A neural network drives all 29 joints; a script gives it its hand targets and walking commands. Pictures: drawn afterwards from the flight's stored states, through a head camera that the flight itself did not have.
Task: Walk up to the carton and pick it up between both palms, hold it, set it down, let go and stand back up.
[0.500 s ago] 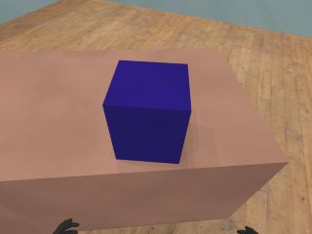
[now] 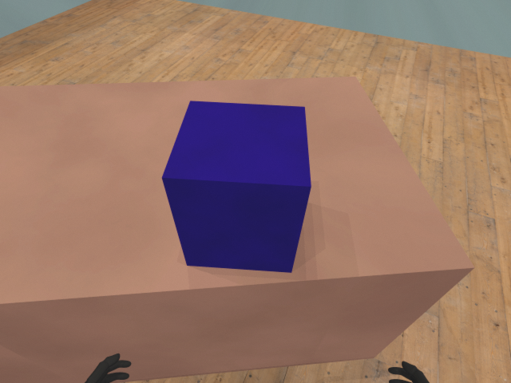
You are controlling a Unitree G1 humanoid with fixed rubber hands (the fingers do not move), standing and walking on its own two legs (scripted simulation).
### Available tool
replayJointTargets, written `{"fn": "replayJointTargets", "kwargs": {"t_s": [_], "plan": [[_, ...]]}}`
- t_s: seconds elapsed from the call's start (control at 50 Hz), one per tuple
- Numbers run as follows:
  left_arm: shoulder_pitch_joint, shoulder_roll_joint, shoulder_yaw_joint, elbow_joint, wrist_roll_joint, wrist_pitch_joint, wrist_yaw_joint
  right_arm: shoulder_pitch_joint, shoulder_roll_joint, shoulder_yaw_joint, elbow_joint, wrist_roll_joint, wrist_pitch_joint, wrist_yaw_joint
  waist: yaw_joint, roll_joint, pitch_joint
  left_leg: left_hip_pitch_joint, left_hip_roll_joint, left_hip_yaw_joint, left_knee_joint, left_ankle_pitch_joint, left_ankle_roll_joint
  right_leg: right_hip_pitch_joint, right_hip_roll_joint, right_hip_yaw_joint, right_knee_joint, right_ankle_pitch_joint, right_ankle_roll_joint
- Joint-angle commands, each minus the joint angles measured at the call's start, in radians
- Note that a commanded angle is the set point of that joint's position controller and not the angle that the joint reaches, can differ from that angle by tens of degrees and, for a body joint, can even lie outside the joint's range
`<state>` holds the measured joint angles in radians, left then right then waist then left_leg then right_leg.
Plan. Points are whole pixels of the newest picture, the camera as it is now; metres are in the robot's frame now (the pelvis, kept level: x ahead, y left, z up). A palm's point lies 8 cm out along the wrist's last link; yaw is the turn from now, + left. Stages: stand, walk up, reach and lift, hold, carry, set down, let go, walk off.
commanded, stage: stand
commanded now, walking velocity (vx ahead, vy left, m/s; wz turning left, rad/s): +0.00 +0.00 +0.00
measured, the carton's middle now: (242, 190) +0.46 +0.04 +0.03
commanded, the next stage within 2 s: none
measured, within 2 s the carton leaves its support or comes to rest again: neither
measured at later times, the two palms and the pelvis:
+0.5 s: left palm out of the picture +0.11 +0.26 -0.09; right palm out of the picture +0.10 -0.26 -0.09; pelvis +0.00 +0.00 +0.00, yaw -1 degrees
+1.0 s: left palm out of the picture +0.10 +0.26 -0.09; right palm out of the picture +0.09 -0.26 -0.09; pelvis -0.01 +0.00 +0.00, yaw -1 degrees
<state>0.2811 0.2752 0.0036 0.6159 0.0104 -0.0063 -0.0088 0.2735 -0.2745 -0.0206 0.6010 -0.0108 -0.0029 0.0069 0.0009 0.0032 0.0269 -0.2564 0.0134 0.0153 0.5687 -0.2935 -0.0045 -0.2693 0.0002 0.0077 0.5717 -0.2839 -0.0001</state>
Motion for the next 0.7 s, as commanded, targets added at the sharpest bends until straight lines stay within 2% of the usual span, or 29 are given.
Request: {"fn": "replayJointTargets", "kwargs": {"t_s": [0.0, 0.04, 0.06, 0.1, 0.12, 0.16, 0.2, 0.24, 0.26, 0.28, 0.3, 0.4, 0.44, 0.48, 0.52, 0.56, 0.58, 0.6, 0.62, 0.64, 0.68], "plan": [[-0.002, 0.118, 0.039, -0.085, -0.002, -0.018, 0.004, 0.002, -0.113, -0.03, -0.074, -0.001, -0.018, -0.006, -0.004, 0.0, -0.047, 0.019, 0.084, -0.078, -0.082, 0.144, 0.039, 0.007, -0.088, 0.096, -0.098, 0.161, -0.033], [-0.012, 0.117, 0.036, -0.084, -0.004, -0.017, 0.004, 0.013, -0.112, -0.029, -0.072, 0.0, -0.018, -0.005, -0.015, -0.022, -0.055, 0.029, 0.086, -0.082, -0.088, 0.134, 0.042, -0.007, -0.087, 0.093, -0.1, 0.135, -0.035], [-0.013, 0.11, 0.037, -0.087, -0.007, -0.015, 0.003, -0.006, -0.123, -0.029, -0.069, -0.001, -0.015, -0.006, -0.002, -0.011, -0.022, 0.019, 0.081, -0.083, -0.092, 0.122, 0.04, -0.022, -0.084, 0.102, -0.112, 0.124, -0.033], [-0.004, 0.116, 0.04, -0.087, -0.001, -0.014, 0.004, -0.009, -0.119, -0.029, -0.07, -0.001, -0.015, -0.006, 0.0, -0.001, -0.027, 0.019, 0.081, -0.087, -0.095, 0.097, 0.041, -0.011, -0.084, 0.108, -0.111, 0.101, -0.033], [-0.012, 0.127, 0.042, -0.083, -0.004, -0.015, 0.004, -0.003, -0.11, -0.025, -0.064, 0.002, -0.016, -0.005, -0.006, -0.026, -0.043, 0.024, 0.081, -0.081, -0.094, 0.099, 0.037, -0.011, -0.086, 0.104, -0.111, 0.102, -0.036], [-0.014, 0.121, 0.041, -0.088, -0.004, -0.016, 0.004, -0.003, -0.118, -0.026, -0.062, 0.001, -0.02, -0.004, -0.006, -0.031, -0.047, 0.026, 0.082, -0.088, -0.094, 0.119, 0.037, -0.005, -0.08, 0.097, -0.11, 0.116, -0.035], [-0.01, 0.107, 0.039, -0.09, -0.001, -0.013, 0.001, -0.018, -0.126, -0.033, -0.063, 0.0, -0.02, -0.005, 0.002, 0.01, -0.019, -0.005, 0.085, -0.098, -0.11, 0.069, 0.04, -0.006, -0.081, 0.105, -0.109, 0.069, -0.033], [-0.012, 0.115, 0.04, -0.087, -0.001, -0.013, 0.001, -0.016, -0.124, -0.029, -0.056, 0.001, -0.018, -0.004, -0.001, 0.022, -0.01, -0.02, 0.084, -0.098, -0.129, 0.02, 0.039, -0.013, -0.075, 0.109, -0.123, 0.04, -0.036], [-0.014, 0.121, 0.042, -0.086, -0.003, -0.015, 0.001, -0.01, -0.118, -0.028, -0.06, 0.002, -0.019, -0.003, -0.004, -0.003, -0.021, -0.018, 0.083, -0.094, -0.125, 0.029, 0.037, 0.005, -0.078, 0.103, -0.119, 0.063, -0.035], [-0.017, 0.117, 0.041, -0.086, 0.0, -0.016, 0.002, -0.012, -0.12, -0.029, -0.057, 0.0, -0.02, -0.003, -0.002, 0.007, -0.015, -0.023, 0.08, -0.091, -0.122, 0.034, 0.037, 0.001, -0.077, 0.108, -0.119, 0.064, -0.033], [-0.012, 0.118, 0.042, -0.081, 0.003, -0.019, 0.002, -0.005, -0.119, -0.028, -0.057, -0.001, -0.022, -0.003, -0.002, -0.014, -0.041, 0.005, 0.081, -0.087, -0.114, 0.068, 0.035, 0.007, -0.081, 0.104, -0.113, 0.087, -0.031], [-0.005, 0.114, 0.042, -0.073, 0.003, -0.019, 0.001, -0.001, -0.12, -0.03, -0.054, -0.001, -0.023, -0.003, -0.002, 0.018, -0.047, 0.003, 0.088, -0.091, -0.115, 0.074, 0.042, 0.024, -0.08, 0.104, -0.099, 0.099, -0.026], [-0.01, 0.114, 0.043, -0.069, 0.003, -0.018, 0.002, 0.001, -0.121, -0.03, -0.05, -0.001, -0.022, -0.004, -0.001, -0.004, -0.04, 0.014, 0.088, -0.089, -0.11, 0.084, 0.045, 0.005, -0.081, 0.108, -0.109, 0.102, -0.032], [-0.012, 0.118, 0.041, -0.067, 0.001, -0.018, 0.001, 0.006, -0.12, -0.026, -0.049, 0.002, -0.02, -0.004, -0.004, 0.011, -0.024, 0.008, 0.087, -0.081, -0.116, 0.105, 0.041, 0.001, -0.081, 0.106, -0.11, 0.126, -0.032], [-0.006, 0.121, 0.04, -0.071, -0.003, -0.017, 0.003, 0.018, -0.12, -0.025, -0.052, 0.002, -0.021, -0.005, -0.009, -0.028, -0.021, 0.002, 0.086, -0.088, -0.111, 0.118, 0.042, 0.01, -0.079, 0.103, -0.113, 0.139, -0.031], [-0.003, 0.114, 0.039, -0.067, 0.0, -0.015, 0.003, 0.008, -0.118, -0.029, -0.05, 0.0, -0.02, -0.006, -0.004, -0.008, -0.016, 0.028, 0.086, -0.086, -0.118, 0.083, 0.045, -0.016, -0.082, 0.11, -0.12, 0.093, -0.033], [-0.011, 0.117, 0.038, -0.069, 0.0, -0.016, 0.003, 0.009, -0.124, -0.029, -0.047, 0.0, -0.021, -0.007, -0.005, -0.012, -0.025, 0.018, 0.091, -0.089, -0.12, 0.095, 0.044, -0.002, -0.078, 0.1, -0.112, 0.104, -0.031], [-0.014, 0.116, 0.042, -0.07, 0.005, -0.016, 0.002, 0.006, -0.131, -0.028, -0.047, 0.001, -0.023, -0.007, 0.001, 0.008, -0.042, 0.001, 0.095, -0.1, -0.13, 0.084, 0.046, 0.033, -0.073, 0.097, -0.096, 0.101, -0.028], [-0.001, 0.113, 0.041, -0.067, 0.001, -0.016, 0.003, 0.006, -0.125, -0.026, -0.048, 0.004, -0.024, -0.005, 0.003, -0.006, -0.052, -0.003, 0.095, -0.1, -0.134, 0.075, 0.046, 0.032, -0.072, 0.098, -0.098, 0.098, -0.027], [0.012, 0.112, 0.038, -0.064, 0.002, -0.016, 0.003, 0.001, -0.125, -0.028, -0.047, 0.002, -0.023, -0.005, 0.008, 0.007, -0.046, 0.008, 0.091, -0.091, -0.135, 0.064, 0.046, 0.021, -0.074, 0.1, -0.105, 0.087, -0.027], [0.004, 0.118, 0.042, -0.064, 0.001, -0.016, 0.003, 0.014, -0.125, -0.03, -0.049, -0.001, -0.02, -0.005, -0.004, -0.017, -0.013, -0.007, 0.087, -0.092, -0.129, 0.026, 0.046, 0.007, -0.074, 0.11, -0.115, 0.053, -0.032]]}}
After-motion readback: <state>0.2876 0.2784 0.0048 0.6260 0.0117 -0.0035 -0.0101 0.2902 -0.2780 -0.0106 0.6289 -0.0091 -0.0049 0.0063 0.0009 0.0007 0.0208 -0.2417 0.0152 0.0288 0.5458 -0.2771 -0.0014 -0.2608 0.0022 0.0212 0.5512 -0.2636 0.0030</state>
